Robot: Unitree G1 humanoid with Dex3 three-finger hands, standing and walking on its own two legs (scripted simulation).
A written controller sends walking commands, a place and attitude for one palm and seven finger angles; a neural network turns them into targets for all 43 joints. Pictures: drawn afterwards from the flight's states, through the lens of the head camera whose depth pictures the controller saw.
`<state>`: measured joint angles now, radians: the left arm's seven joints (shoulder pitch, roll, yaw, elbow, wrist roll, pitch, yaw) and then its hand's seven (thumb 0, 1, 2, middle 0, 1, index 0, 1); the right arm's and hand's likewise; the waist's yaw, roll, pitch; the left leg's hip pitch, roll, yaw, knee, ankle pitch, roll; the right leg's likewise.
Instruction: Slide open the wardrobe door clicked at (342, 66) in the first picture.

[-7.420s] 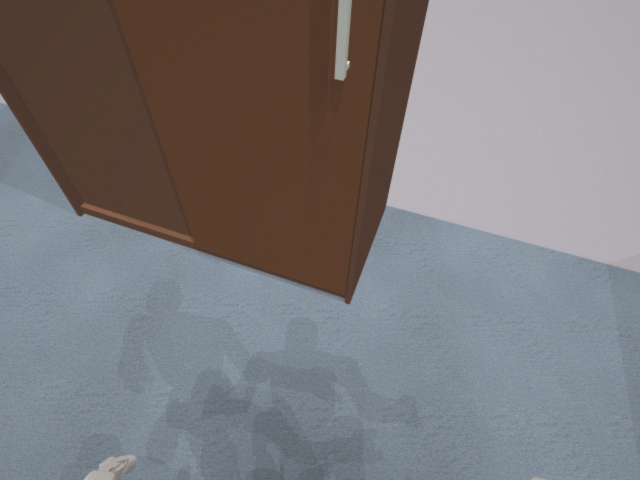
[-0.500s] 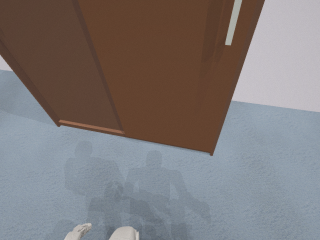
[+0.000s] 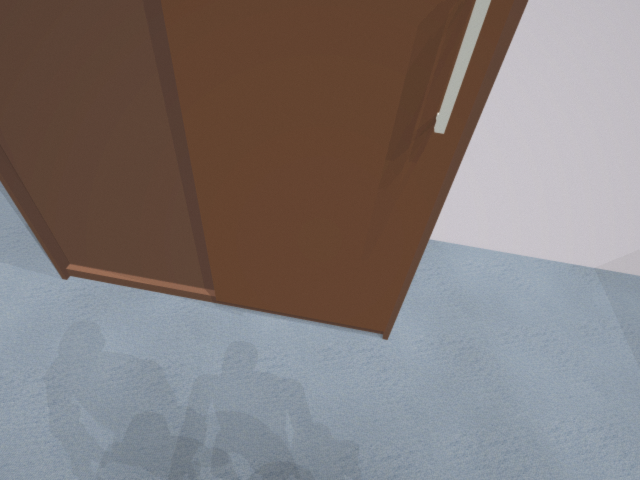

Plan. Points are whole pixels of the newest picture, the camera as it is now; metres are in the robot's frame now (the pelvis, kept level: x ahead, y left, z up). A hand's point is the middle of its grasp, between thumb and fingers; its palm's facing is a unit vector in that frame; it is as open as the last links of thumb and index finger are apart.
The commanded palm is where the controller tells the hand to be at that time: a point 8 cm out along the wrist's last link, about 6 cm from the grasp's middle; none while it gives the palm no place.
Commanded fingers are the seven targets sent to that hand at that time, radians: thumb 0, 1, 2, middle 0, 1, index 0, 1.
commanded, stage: take the last steps up to it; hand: right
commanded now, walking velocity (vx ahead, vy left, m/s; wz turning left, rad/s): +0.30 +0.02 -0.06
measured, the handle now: (462, 53) +0.76 -0.18 +0.24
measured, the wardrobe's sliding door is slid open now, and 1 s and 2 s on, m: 0.00 0.00 0.00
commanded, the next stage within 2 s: come to a stop and stand still in 0.78 s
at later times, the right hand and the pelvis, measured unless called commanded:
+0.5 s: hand out of the picture +0.02 -0.23 -0.19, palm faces +0.09 +0.99 -0.10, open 7.4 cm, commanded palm none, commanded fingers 0.00 -0.90 -0.90 0.20 0.30 0.20 0.30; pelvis +0.11 -0.08 -0.01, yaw +0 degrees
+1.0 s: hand (425, 360) +0.39 -0.18 -0.18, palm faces -0.07 +0.98 -0.20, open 7.4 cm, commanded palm none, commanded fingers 0.00 -0.90 -0.90 0.20 0.30 0.20 0.30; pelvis +0.27 -0.02 -0.03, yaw +1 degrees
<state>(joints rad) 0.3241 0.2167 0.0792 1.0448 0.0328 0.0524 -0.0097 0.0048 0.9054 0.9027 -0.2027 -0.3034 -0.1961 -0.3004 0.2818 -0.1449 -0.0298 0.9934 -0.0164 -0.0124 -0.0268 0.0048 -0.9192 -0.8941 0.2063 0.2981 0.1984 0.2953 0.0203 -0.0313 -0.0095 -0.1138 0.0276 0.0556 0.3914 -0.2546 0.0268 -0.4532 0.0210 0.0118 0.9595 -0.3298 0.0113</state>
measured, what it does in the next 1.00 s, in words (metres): walks ahead: right foot, then left foot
